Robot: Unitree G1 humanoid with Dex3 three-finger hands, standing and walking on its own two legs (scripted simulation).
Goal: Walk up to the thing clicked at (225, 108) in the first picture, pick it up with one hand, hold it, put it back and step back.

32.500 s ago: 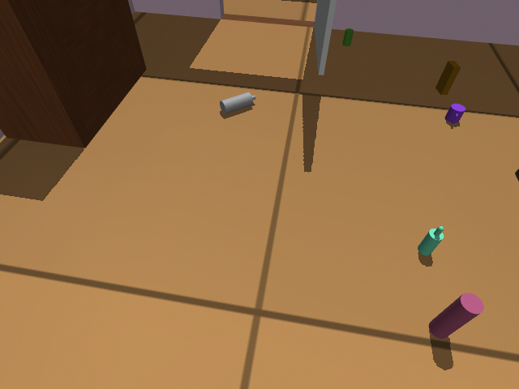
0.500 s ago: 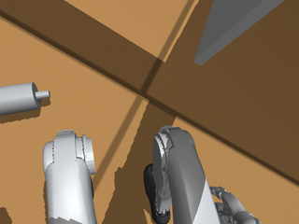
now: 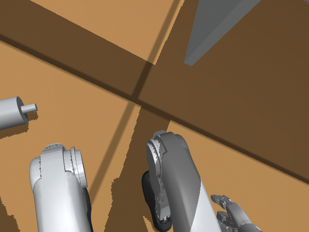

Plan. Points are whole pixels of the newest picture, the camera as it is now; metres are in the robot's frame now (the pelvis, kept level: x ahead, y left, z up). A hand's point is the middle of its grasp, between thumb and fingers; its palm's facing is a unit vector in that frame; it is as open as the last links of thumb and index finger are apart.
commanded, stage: approach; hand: left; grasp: from above
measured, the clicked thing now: out of the picture +0.42 +0.38 -0.29
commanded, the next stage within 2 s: rest palm in 0.58 s
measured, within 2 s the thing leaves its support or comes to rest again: neither
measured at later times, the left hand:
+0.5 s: hand out of the picture +0.39 +0.41 -0.19, palm faces -0.28 -0.14 -0.95, open 14.0 cm
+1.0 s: hand out of the picture +0.39 +0.38 -0.19, palm faces -0.47 -0.18 -0.87, open 14.0 cm
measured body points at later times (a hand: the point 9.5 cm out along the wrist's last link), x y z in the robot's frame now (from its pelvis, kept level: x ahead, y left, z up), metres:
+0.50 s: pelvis +0.00 +0.00 -0.02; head +0.22 +0.14 +0.35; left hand +0.40 +0.42 -0.13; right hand +0.13 -0.26 -0.10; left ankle +0.08 +0.14 -0.29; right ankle +0.09 -0.11 -0.29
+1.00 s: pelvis -0.01 +0.00 -0.01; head +0.23 +0.10 +0.36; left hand +0.41 +0.39 -0.14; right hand +0.06 -0.27 -0.10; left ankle +0.08 +0.14 -0.29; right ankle +0.09 -0.12 -0.29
